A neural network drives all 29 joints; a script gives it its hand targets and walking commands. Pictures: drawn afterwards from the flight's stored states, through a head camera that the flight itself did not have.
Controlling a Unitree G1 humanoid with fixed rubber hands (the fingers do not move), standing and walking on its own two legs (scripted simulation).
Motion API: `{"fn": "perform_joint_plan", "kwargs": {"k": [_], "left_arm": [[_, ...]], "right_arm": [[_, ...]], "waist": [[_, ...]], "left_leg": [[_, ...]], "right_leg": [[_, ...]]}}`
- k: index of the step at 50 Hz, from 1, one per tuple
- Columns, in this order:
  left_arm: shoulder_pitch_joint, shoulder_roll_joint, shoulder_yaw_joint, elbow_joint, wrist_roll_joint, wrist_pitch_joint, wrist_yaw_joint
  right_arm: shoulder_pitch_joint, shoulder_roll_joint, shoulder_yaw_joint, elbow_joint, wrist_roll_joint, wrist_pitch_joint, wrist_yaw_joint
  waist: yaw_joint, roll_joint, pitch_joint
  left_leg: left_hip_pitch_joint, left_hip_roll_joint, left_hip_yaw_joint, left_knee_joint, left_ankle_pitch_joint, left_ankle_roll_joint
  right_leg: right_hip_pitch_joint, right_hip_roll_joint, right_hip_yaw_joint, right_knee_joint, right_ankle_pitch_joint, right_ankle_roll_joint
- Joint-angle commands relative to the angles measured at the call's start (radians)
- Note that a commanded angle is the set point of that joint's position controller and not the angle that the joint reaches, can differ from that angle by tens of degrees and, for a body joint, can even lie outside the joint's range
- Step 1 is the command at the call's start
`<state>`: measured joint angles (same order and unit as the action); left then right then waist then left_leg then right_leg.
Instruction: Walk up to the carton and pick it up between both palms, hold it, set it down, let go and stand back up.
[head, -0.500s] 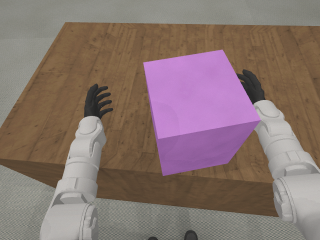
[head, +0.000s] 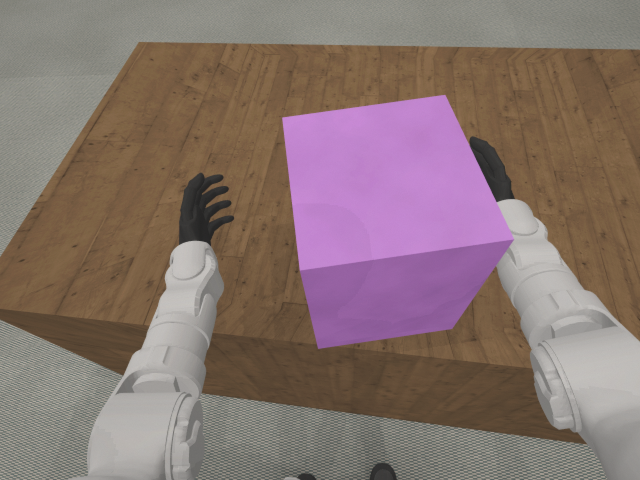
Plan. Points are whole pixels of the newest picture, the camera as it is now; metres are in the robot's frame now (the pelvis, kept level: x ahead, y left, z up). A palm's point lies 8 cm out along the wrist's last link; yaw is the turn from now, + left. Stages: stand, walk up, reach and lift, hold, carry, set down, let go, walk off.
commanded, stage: reach and lift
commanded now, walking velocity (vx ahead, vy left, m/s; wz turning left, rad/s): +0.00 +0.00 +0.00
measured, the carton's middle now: (375, 233) +0.42 -0.01 +0.02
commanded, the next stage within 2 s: none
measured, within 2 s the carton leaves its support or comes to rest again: neither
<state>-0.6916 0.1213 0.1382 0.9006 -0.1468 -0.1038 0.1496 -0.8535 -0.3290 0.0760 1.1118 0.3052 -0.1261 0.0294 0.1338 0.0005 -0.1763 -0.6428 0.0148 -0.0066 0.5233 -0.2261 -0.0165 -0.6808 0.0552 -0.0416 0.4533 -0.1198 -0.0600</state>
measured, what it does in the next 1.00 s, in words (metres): stands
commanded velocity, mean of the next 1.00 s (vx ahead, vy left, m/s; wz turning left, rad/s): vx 0.00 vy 0.00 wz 0.00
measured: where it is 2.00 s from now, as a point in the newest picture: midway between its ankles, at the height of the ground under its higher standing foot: outside the picture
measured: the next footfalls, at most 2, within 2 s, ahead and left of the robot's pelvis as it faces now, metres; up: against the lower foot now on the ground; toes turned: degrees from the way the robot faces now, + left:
none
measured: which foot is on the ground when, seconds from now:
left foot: down 0.00-1.00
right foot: down 0.00-1.00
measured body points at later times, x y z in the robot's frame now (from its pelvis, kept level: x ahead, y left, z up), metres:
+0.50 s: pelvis -0.01 -0.01 +0.00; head +0.08 -0.02 +0.44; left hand +0.41 +0.17 +0.05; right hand +0.47 -0.12 +0.06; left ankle +0.00 +0.13 -0.73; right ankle +0.04 -0.08 -0.73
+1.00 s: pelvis +0.00 -0.01 +0.00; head +0.08 +0.00 +0.45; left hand +0.41 +0.18 +0.05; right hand +0.47 -0.11 +0.06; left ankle +0.00 +0.13 -0.73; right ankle +0.04 -0.08 -0.73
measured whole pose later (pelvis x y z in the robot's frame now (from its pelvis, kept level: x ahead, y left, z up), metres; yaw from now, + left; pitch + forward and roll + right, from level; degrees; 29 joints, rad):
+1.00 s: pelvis +0.00 -0.01 +0.00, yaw +2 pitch +17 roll +0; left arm -0.79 0.00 0.25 1.00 0.03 -0.15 0.20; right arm -0.89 -0.11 -0.19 1.13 0.03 -0.12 -0.10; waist 0.08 -0.03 -0.13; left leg -0.58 0.01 -0.03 0.48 -0.20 -0.03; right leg -0.61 0.05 -0.07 0.43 -0.12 -0.07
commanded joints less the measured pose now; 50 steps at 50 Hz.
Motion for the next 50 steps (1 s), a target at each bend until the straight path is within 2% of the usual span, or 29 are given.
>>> {"fn": "perform_joint_plan", "kwargs": {"k": [1, 4, 5, 8, 9, 11, 12, 15, 16, 19, 21, 23, 25, 27, 28, 29, 30, 31, 35, 36, 38, 39, 40, 41, 43, 44, 48, 49, 50], "left_arm": [[-0.489, 0.136, 0.005, -0.253, 0.014, -0.087, 0.003], [-0.506, 0.093, -0.027, -0.202, -0.004, -0.106, 0.007], [-0.562, 0.120, -0.004, -0.174, -0.002, -0.108, 0.008], [-0.520, 0.095, 0.011, -0.154, 0.024, -0.109, 0.006], [-0.608, 0.079, -0.010, -0.231, 0.008, -0.121, 0.005], [-0.587, 0.079, 0.022, -0.141, 0.052, -0.111, 0.017], [-0.558, 0.085, 0.036, -0.126, 0.065, -0.109, 0.015], [-0.523, 0.068, 0.050, -0.152, 0.075, -0.122, 0.021], [-0.568, 0.050, 0.044, -0.111, 0.071, -0.119, 0.018], [-0.627, 0.027, 0.033, -0.123, 0.077, -0.124, 0.021], [-0.661, 0.066, 0.054, -0.105, 0.060, -0.134, 0.019], [-0.625, 0.065, 0.071, -0.100, 0.105, -0.138, 0.021], [-0.622, 0.029, 0.074, -0.101, 0.103, -0.127, 0.025], [-0.608, 0.017, 0.079, -0.120, 0.119, -0.124, 0.022], [-0.643, 0.015, 0.074, -0.105, 0.129, -0.117, 0.024], [-0.639, 0.019, 0.101, -0.077, 0.155, -0.114, 0.020], [-0.674, 0.016, 0.079, -0.117, 0.129, -0.123, 0.023], [-0.660, -0.018, 0.084, -0.144, 0.133, -0.136, 0.025], [-0.652, -0.032, 0.076, -0.090, 0.161, -0.134, 0.014], [-0.642, -0.043, 0.062, -0.120, 0.162, -0.127, 0.015], [-0.651, -0.029, 0.097, -0.108, 0.163, -0.138, 0.015], [-0.628, -0.059, 0.073, -0.119, 0.169, -0.133, 0.018], [-0.634, -0.055, 0.090, -0.115, 0.174, -0.131, 0.017], [-0.626, -0.058, 0.071, -0.118, 0.184, -0.128, 0.014], [-0.637, -0.049, 0.103, -0.138, 0.204, -0.120, 0.021], [-0.644, -0.049, 0.093, -0.146, 0.203, -0.121, 0.024], [-0.636, -0.080, 0.062, -0.173, 0.189, -0.119, 0.033], [-0.665, -0.095, 0.039, -0.152, 0.182, -0.112, 0.040], [-0.612, -0.109, 0.054, -0.142, 0.194, -0.110, 0.038]], "right_arm": [[-0.521, -0.110, -0.038, -0.237, 0.003, -0.062, -0.008], [-0.542, -0.105, -0.060, -0.236, -0.043, -0.074, -0.014], [-0.561, -0.089, -0.046, -0.212, -0.040, -0.068, -0.018], [-0.536, -0.042, -0.030, -0.193, -0.039, -0.065, -0.033], [-0.601, -0.039, -0.067, -0.239, -0.051, -0.070, -0.033], [-0.579, -0.035, -0.072, -0.164, -0.074, -0.057, -0.044], [-0.566, -0.032, -0.064, -0.176, -0.072, -0.062, -0.045], [-0.577, 0.031, -0.057, -0.231, -0.084, -0.073, -0.063], [-0.585, 0.044, -0.069, -0.184, -0.094, -0.061, -0.067], [-0.614, 0.060, -0.106, -0.216, -0.136, -0.051, -0.075], [-0.636, 0.072, -0.103, -0.259, -0.159, -0.048, -0.085], [-0.602, 0.091, -0.107, -0.229, -0.163, -0.045, -0.100], [-0.613, 0.081, -0.124, -0.223, -0.187, -0.052, -0.106], [-0.604, 0.126, -0.109, -0.229, -0.178, -0.044, -0.108], [-0.613, 0.125, -0.159, -0.188, -0.196, -0.035, -0.110], [-0.578, 0.143, -0.128, -0.190, -0.203, -0.031, -0.108], [-0.615, 0.144, -0.169, -0.228, -0.213, -0.042, -0.111], [-0.618, 0.180, -0.147, -0.257, -0.210, -0.043, -0.103], [-0.606, 0.181, -0.202, -0.211, -0.246, -0.044, -0.105], [-0.577, 0.164, -0.216, -0.224, -0.281, -0.045, -0.106], [-0.598, 0.188, -0.223, -0.235, -0.290, -0.055, -0.112], [-0.593, 0.197, -0.229, -0.220, -0.295, -0.054, -0.111], [-0.601, 0.205, -0.193, -0.232, -0.283, -0.055, -0.098], [-0.556, 0.205, -0.222, -0.194, -0.303, -0.052, -0.101], [-0.585, 0.220, -0.234, -0.214, -0.302, -0.048, -0.105], [-0.543, 0.228, -0.245, -0.172, -0.300, -0.037, -0.099], [-0.579, 0.204, -0.228, -0.195, -0.279, -0.048, -0.105], [-0.582, 0.193, -0.219, -0.231, -0.283, -0.055, -0.108], [-0.566, 0.241, -0.203, -0.200, -0.274, -0.039, -0.101]], "waist": [[0.014, -0.066, -0.886], [-0.007, -0.104, -0.878], [0.023, -0.090, -0.833], [0.021, -0.074, -0.809], [-0.005, -0.080, -0.872], [0.003, -0.097, -0.811], [0.018, -0.061, -0.799], [0.038, -0.097, -0.886], [0.006, -0.100, -0.833], [0.005, -0.098, -0.828], [0.007, -0.184, -0.865], [0.023, -0.129, -0.869], [-0.003, -0.130, -0.857], [0.033, -0.118, -0.833], [-0.002, -0.126, -0.813], [0.030, -0.105, -0.761], [-0.009, -0.122, -0.826], [0.037, -0.109, -0.834], [-0.005, -0.075, -0.782], [-0.030, -0.112, -0.770], [0.001, -0.125, -0.801], [-0.020, -0.113, -0.800], [0.019, -0.104, -0.760], [-0.020, -0.094, -0.781], [0.011, -0.096, -0.759], [-0.019, -0.048, -0.746], [-0.009, -0.061, -0.787], [-0.041, -0.071, -0.800], [0.002, -0.058, -0.770]], "left_leg": [[0.011, -0.014, 0.053, -0.033, 0.331, -0.043], [0.010, -0.007, 0.047, -0.025, 0.339, -0.045], [-0.022, -0.008, 0.046, -0.022, 0.315, -0.038], [-0.036, -0.018, 0.049, -0.013, 0.327, -0.039], [-0.072, -0.020, 0.052, -0.022, 0.287, -0.041], [-0.025, -0.015, 0.040, -0.031, 0.300, -0.037], [-0.018, -0.019, 0.052, -0.020, 0.307, -0.044], [-0.069, -0.024, 0.055, -0.026, 0.320, -0.033], [-0.091, -0.024, 0.052, -0.025, 0.282, -0.032], [-0.061, -0.021, 0.059, -0.037, 0.231, -0.026], [-0.107, -0.026, 0.059, -0.039, 0.202, -0.011], [-0.107, -0.030, 0.069, -0.043, 0.238, -0.022], [-0.067, -0.026, 0.051, -0.036, 0.299, -0.027], [-0.068, -0.032, 0.062, -0.053, 0.274, -0.022], [-0.088, -0.028, 0.062, -0.062, 0.217, -0.020], [-0.077, -0.027, 0.061, -0.067, 0.205, -0.017], [-0.072, -0.036, 0.061, -0.062, 0.200, -0.011], [-0.073, -0.031, 0.068, -0.061, 0.222, -0.017], [-0.055, -0.032, 0.063, -0.079, 0.211, -0.024], [-0.028, -0.032, 0.051, -0.081, 0.227, -0.020], [-0.029, -0.036, 0.064, -0.065, 0.249, -0.017], [-0.023, -0.034, 0.059, -0.070, 0.257, -0.025], [-0.023, -0.031, 0.059, -0.087, 0.252, -0.016], [0.001, -0.033, 0.057, -0.081, 0.281, -0.018], [-0.008, -0.037, 0.059, -0.105, 0.215, -0.009], [0.029, -0.036, 0.059, -0.108, 0.225, -0.013], [0.041, -0.026, 0.050, -0.080, 0.301, -0.027], [0.092, -0.032, 0.047, -0.067, 0.326, -0.033], [0.084, -0.022, 0.049, -0.080, 0.298, -0.027]], "right_leg": [[0.809, -0.046, 0.086, 0.087, 0.416, 0.081], [0.769, -0.037, 0.057, 0.091, 0.405, 0.089], [0.749, -0.039, 0.072, 0.096, 0.359, 0.086], [0.793, -0.057, 0.083, 0.111, 0.414, 0.084], [0.790, -0.058, 0.091, 0.109, 0.387, 0.095], [0.777, -0.043, 0.073, 0.098, 0.377, 0.094], [0.789, -0.054, 0.076, 0.088, 0.380, 0.094], [0.874, -0.055, 0.103, 0.132, 0.493, 0.098], [0.860, -0.061, 0.101, 0.122, 0.438, 0.099], [0.804, -0.062, 0.089, 0.097, 0.314, 0.102], [0.846, -0.072, 0.094, 0.095, 0.310, 0.114], [0.878, -0.082, 0.103, 0.127, 0.408, 0.115], [0.891, -0.060, 0.085, 0.117, 0.438, 0.105], [0.895, -0.070, 0.091, 0.105, 0.404, 0.105], [0.870, -0.062, 0.093, 0.086, 0.346, 0.104], [0.874, -0.076, 0.093, 0.080, 0.321, 0.109], [0.861, -0.068, 0.084, 0.083, 0.302, 0.109], [0.868, -0.072, 0.089, 0.089, 0.330, 0.103], [0.881, -0.080, 0.089, 0.072, 0.324, 0.103], [0.861, -0.074, 0.072, 0.055, 0.328, 0.103], [0.871, -0.068, 0.079, 0.073, 0.373, 0.106], [0.875, -0.068, 0.076, 0.064, 0.354, 0.106], [0.889, -0.074, 0.075, 0.062, 0.351, 0.100], [0.901, -0.071, 0.068, 0.053, 0.360, 0.094], [0.912, -0.080, 0.081, 0.038, 0.313, 0.096], [0.859, -0.075, 0.077, 0.028, 0.287, 0.089], [0.851, -0.072, 0.066, 0.040, 0.352, 0.084], [0.812, -0.059, 0.042, 0.035, 0.359, 0.089], [0.812, -0.066, 0.061, 0.030, 0.319, 0.085]]}}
